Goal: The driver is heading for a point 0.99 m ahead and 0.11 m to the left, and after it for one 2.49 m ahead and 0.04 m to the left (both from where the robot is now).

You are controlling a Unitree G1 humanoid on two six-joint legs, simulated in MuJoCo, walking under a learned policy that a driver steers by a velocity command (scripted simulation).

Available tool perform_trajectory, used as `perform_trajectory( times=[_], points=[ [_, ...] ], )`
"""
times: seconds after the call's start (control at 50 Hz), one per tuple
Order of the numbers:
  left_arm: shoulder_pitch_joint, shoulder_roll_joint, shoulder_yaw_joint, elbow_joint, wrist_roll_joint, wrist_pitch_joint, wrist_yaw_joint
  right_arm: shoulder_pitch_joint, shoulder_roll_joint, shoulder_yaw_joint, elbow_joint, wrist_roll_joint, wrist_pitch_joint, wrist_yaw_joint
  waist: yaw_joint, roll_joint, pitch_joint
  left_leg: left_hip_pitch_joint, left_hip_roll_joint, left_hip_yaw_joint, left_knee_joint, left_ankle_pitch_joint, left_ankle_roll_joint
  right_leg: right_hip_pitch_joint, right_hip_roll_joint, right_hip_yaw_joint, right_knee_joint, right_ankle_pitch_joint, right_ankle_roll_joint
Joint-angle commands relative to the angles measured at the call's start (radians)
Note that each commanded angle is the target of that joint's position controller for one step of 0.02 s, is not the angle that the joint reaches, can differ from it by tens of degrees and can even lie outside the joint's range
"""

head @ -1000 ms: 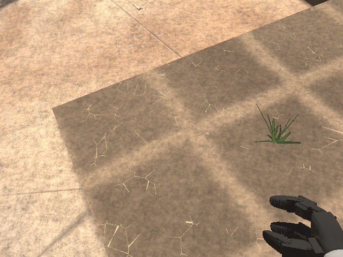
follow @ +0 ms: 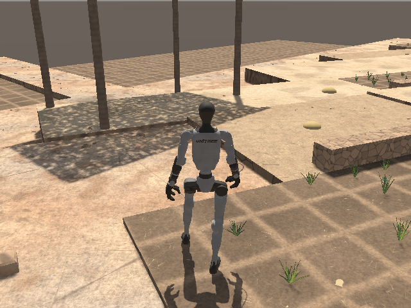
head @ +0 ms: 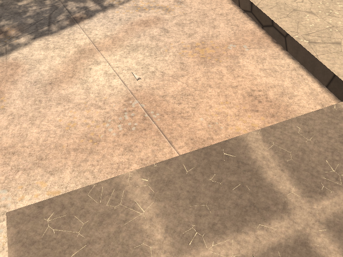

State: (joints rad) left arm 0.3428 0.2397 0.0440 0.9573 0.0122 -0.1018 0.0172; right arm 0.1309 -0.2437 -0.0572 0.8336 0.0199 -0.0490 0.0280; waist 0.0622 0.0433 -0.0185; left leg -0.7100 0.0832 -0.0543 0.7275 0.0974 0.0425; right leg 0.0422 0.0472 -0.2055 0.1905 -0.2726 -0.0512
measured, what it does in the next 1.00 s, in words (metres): walks ahead, turning left: left foot, then right foot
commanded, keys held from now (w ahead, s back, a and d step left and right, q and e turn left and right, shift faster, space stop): w+q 0.40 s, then w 0.58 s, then w+e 0.02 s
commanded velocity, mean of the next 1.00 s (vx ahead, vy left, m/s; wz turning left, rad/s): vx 0.50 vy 0.00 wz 0.34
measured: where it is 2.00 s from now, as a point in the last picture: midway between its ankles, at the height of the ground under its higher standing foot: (168, 144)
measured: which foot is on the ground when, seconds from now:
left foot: up 0.00-0.14, down 0.16-0.66, up 0.68-1.00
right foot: down 0.00-0.14, up 0.16-0.60, down 0.62-1.00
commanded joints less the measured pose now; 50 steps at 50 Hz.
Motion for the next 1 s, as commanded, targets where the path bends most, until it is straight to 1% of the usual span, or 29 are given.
perform_trajectory(
  times=[0.02, 0.1, 0.14, 0.16, 0.18, 0.2, 0.22, 0.24, 0.26, 0.28, 0.3, 0.32, 0.36, 0.38, 0.44, 0.5, 0.56, 0.6, 0.62, 0.64, 0.66, 0.68, 0.7, 0.72, 0.76, 0.78, 0.84, 0.88, 1.0],
  points=[
    [0.05, 0.167, 0.036, -0.027, -0.007, 0.012, 0.009, -0.167, -0.02, 0.005, -0.131, 0.0, -0.017, 0.022, 0.029, -0.078, 0.114, -0.109, -0.002, 0.057, -0.062, -0.049, 0.016, 0.07, -0.322, 0.054, -0.008, 0.517, -0.07],
    [0.014, 0.212, 0.049, -0.055, -0.018, 0.04, 0.021, -0.143, -0.048, -0.012, -0.179, 0.003, -0.014, 0.046, -0.03, -0.138, 0.055, 0.069, -0.094, 0.183, -0.086, -0.244, 0.072, 0.104, -0.339, -0.005, 0.186, 1.027, -0.057],
    [-0.023, 0.239, 0.057, -0.073, -0.022, 0.052, 0.03, 0.065, -0.125, -0.053, -0.145, 0.009, -0.01, 0.041, -0.153, -0.166, -0.062, 0.357, -0.16, 0.195, -0.148, -0.264, 0.131, 0.044, -0.321, -0.019, 0.477, 1.176, -0.035],
    [-0.047, 0.241, 0.057, -0.092, -0.026, 0.045, 0.029, 0.231, -0.197, -0.088, -0.106, 0.004, -0.005, 0.022, -0.242, -0.117, -0.145, 0.658, -0.123, 0.086, -0.228, -0.194, 0.181, -0.151, -0.276, -0.024, 0.741, 0.958, 0.004],
    [0.029, 0.094, 0.017, -0.135, 0.014, 0.016, 0.009, 0.274, -0.298, -0.106, -0.092, 0.003, 0.001, 0.0, -0.155, 0.145, -0.226, 1.037, 0.139, -0.36, -0.203, -0.138, 0.32, -0.606, -0.11, 0.012, 1.109, -0.031, 0.055],
    [0.004, 0.107, 0.006, -0.174, -0.02, -0.036, -0.011, 0.297, -0.279, -0.093, -0.116, -0.008, -0.01, 0.001, -0.159, 0.142, -0.382, 1.171, 0.277, -0.783, -0.373, -0.244, 0.453, -0.805, 0.003, 0.251, 1.3, -0.326, 0.06],
    [-0.122, 0.16, 0.024, -0.207, -0.054, -0.064, -0.023, 0.284, -0.209, -0.077, -0.109, -0.015, -0.015, -0.001, -0.197, 0.06, -0.272, 1.105, 0.229, -0.63, -0.405, -0.212, 0.381, -0.901, -0.065, 0.317, 1.292, -0.236, 0.036],
    [-0.149, 0.157, 0.021, -0.222, -0.054, -0.072, -0.024, 0.212, -0.159, -0.064, -0.118, -0.004, -0.02, 0.0, -0.152, -0.003, -0.163, 0.946, 0.184, -0.478, -0.412, -0.163, 0.333, -0.887, -0.11, 0.306, 1.194, -0.145, 0.023],
    [-0.145, 0.154, 0.026, -0.211, -0.031, -0.067, -0.015, 0.129, -0.131, -0.054, -0.141, 0.0, -0.022, 0.003, -0.099, -0.071, -0.092, 0.777, 0.141, -0.383, -0.432, -0.086, 0.299, -0.823, -0.144, 0.294, 1.106, -0.103, 0.033],
    [-0.123, 0.166, 0.037, -0.211, -0.015, -0.051, -0.011, 0.082, -0.105, -0.044, -0.159, -0.003, -0.024, 0.0, -0.062, -0.066, -0.058, 0.661, 0.108, -0.323, -0.457, -0.036, 0.285, -0.752, -0.169, 0.295, 1.043, -0.073, 0.047],
    [-0.043, 0.05, -0.019, -0.204, 0.148, -0.03, -0.032, 0.17, -0.041, -0.01, -0.067, -0.092, -0.062, 0.004, -0.034, 0.023, -0.056, 0.583, 0.071, -0.238, -0.46, -0.161, 0.268, -0.69, -0.18, 0.329, 1.031, -0.045, 0.044],
    [-0.054, 0.032, -0.02, -0.208, 0.138, -0.011, -0.039, 0.191, -0.035, -0.014, -0.064, -0.086, -0.08, 0.012, -0.044, 0.016, -0.006, 0.508, 0.05, -0.241, -0.488, -0.208, 0.272, -0.701, -0.174, 0.305, 1.013, -0.031, 0.053],
    [-0.097, 0.075, -0.027, -0.233, 0.081, 0.004, -0.037, 0.155, -0.103, -0.027, -0.078, -0.081, -0.104, 0.029, -0.052, -0.003, -0.006, 0.444, 0.02, -0.213, -0.501, -0.211, 0.268, -0.727, -0.159, 0.267, 0.949, 0.065, 0.084],
    [-0.134, 0.089, -0.03, -0.246, 0.07, 0.005, -0.031, 0.143, -0.119, -0.027, -0.084, -0.082, -0.111, 0.04, -0.055, -0.011, 0.001, 0.404, 0.01, -0.198, -0.503, -0.172, 0.262, -0.709, -0.159, 0.254, 0.874, 0.123, 0.1],
    [-0.25, 0.056, -0.06, -0.275, 0.063, 0.033, -0.039, 0.182, -0.145, -0.031, -0.071, -0.074, -0.11, 0.066, -0.088, -0.001, 0.031, 0.35, -0.01, -0.158, -0.482, -0.064, 0.242, -0.601, -0.141, 0.21, 0.594, 0.255, 0.115],
    [-0.335, 0.079, -0.068, -0.291, 0.06, 0.038, -0.062, 0.292, -0.166, -0.042, -0.031, -0.08, -0.096, 0.086, -0.139, 0.015, 0.054, 0.47, 0.061, -0.227, -0.442, -0.045, 0.252, -0.614, -0.12, 0.204, 0.453, 0.305, 0.087],
    [-0.387, 0.11, -0.065, -0.306, 0.052, 0.022, -0.052, 0.292, -0.163, -0.041, -0.013, -0.084, -0.085, 0.071, -0.14, 0.026, 0.063, 0.654, 0.132, -0.297, -0.412, -0.029, 0.224, -0.671, -0.112, 0.229, 0.365, 0.265, 0.04],
    [-0.358, 0.138, -0.056, -0.301, 0.038, 0.011, -0.043, 0.252, -0.171, -0.04, -0.006, -0.088, -0.08, 0.055, -0.096, 0.019, 0.047, 0.688, 0.122, -0.276, -0.369, 0.073, 0.174, -0.559, -0.087, 0.196, 0.312, 0.292, -0.012],
    [-0.289, 0.172, -0.04, -0.28, 0.025, 0.001, -0.039, 0.245, -0.172, -0.037, -0.001, -0.094, -0.079, 0.054, -0.061, 0.014, 0.003, 0.651, 0.076, -0.236, -0.309, 0.188, 0.133, -0.4, -0.065, 0.168, 0.329, 0.333, -0.045],
    [-0.119, 0.204, -0.022, -0.228, 0.016, -0.013, -0.038, 0.245, -0.132, -0.023, -0.004, -0.106, -0.083, 0.054, -0.003, -0.038, -0.118, 0.558, -0.016, -0.153, -0.123, 0.206, 0.067, -0.121, -0.095, 0.196, 0.39, 0.382, -0.113],
    [0.087, 0.244, -0.014, -0.181, 0.026, -0.015, -0.047, 0.453, -0.007, 0.013, -0.005, -0.125, -0.097, 0.05, -0.022, -0.282, -0.405, 0.295, -0.19, -0.111, 0.166, -0.215, -0.005, 0.379, -0.32, 0.548, 0.352, 0.479, -0.358],
    [0.244, 0.199, -0.023, -0.127, 0.047, 0.0, -0.05, 0.395, -0.047, 0.005, -0.009, -0.103, -0.095, 0.063, 0.075, -0.3, -0.384, 0.002, -0.263, -0.082, 0.457, -0.699, -0.033, 0.512, -0.432, 0.884, 0.165, 0.177, -0.393],
    [0.232, 0.187, -0.015, -0.107, 0.042, -0.013, -0.045, 0.221, -0.093, -0.012, -0.053, -0.084, -0.084, 0.054, 0.102, -0.161, -0.132, -0.149, -0.194, -0.131, 0.555, -0.62, 0.013, 0.33, -0.403, 0.84, 0.083, -0.112, -0.262],
    [0.103, 0.165, -0.017, -0.122, 0.034, -0.017, -0.039, 0.175, -0.096, -0.012, -0.052, -0.075, -0.08, 0.026, 0.044, -0.124, 0.023, -0.15, -0.117, -0.114, 0.561, -0.495, 0.03, 0.111, -0.373, 0.723, 0.042, -0.189, -0.213],
    [-0.006, 0.048, -0.048, -0.132, 0.035, -0.015, -0.023, 0.19, -0.063, 0.007, -0.037, -0.112, -0.074, 0.002, -0.023, -0.091, 0.001, -0.001, -0.022, -0.111, 0.466, -0.368, 0.045, -0.071, -0.344, 0.583, -0.017, 0.034, -0.223],
    [-0.039, 0.035, -0.051, -0.143, 0.039, -0.017, -0.015, 0.177, -0.032, 0.018, -0.039, -0.121, -0.066, 0.005, -0.047, -0.082, -0.016, 0.044, -0.001, -0.094, 0.432, -0.364, 0.038, -0.108, -0.325, 0.53, -0.045, 0.102, -0.221],
    [-0.045, 0.07, -0.028, -0.135, 0.052, -0.035, -0.018, 0.125, -0.031, 0.021, -0.047, -0.099, -0.049, 0.018, -0.051, -0.086, 0.008, 0.021, 0.017, -0.044, 0.294, -0.306, -0.006, -0.143, -0.272, 0.387, -0.089, 0.184, -0.224],
    [0.014, 0.082, -0.018, -0.109, 0.063, -0.042, -0.037, 0.078, -0.022, 0.029, -0.059, -0.1, -0.037, 0.023, -0.034, -0.078, 0.023, -0.018, 0.026, -0.006, 0.19, -0.179, -0.032, -0.143, -0.271, 0.34, -0.089, 0.308, -0.245],
    [0.155, 0.071, -0.022, -0.031, 0.065, -0.039, -0.099, -0.093, -0.012, 0.035, -0.109, -0.096, -0.007, 0.039, -0.007, -0.11, 0.058, 0.071, -0.019, 0.057, -0.047, 0.045, -0.018, -0.173, -0.233, 0.259, -0.029, 0.474, -0.225]
  ],
)
Velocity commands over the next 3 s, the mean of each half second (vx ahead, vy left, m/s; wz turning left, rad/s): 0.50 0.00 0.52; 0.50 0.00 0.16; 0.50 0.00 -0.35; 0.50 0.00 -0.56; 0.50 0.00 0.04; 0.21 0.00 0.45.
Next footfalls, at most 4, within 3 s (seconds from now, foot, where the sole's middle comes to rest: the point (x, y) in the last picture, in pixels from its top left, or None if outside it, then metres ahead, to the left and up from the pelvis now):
0.16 left None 0.25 0.12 -0.78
0.62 right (198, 237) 0.59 -0.01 -0.78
1.18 left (131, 190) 0.79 0.28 -0.78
1.80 right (192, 139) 1.20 0.01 -0.90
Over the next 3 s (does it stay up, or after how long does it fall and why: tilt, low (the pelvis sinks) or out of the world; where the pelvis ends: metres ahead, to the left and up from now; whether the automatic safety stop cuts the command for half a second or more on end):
stays up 1.60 0.07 -0.12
